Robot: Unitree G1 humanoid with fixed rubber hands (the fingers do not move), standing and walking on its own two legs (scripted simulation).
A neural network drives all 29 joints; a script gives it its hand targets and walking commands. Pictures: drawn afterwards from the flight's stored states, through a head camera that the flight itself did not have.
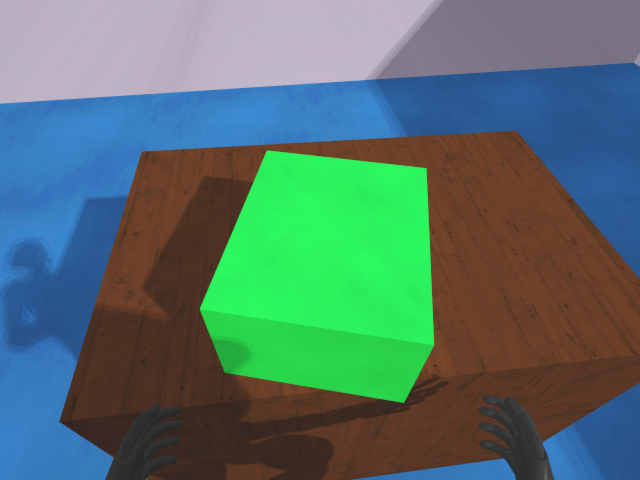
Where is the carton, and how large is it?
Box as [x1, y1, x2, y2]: [200, 150, 433, 402]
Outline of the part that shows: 267,150 200,307 201,313 224,371 403,402 433,346 426,168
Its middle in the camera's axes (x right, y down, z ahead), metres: +0.02 +0.04 +0.60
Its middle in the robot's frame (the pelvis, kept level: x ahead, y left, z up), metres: +0.41 +0.00 +0.00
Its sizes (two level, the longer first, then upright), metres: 0.312 0.264 0.177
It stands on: a pedestal, 0.69 m high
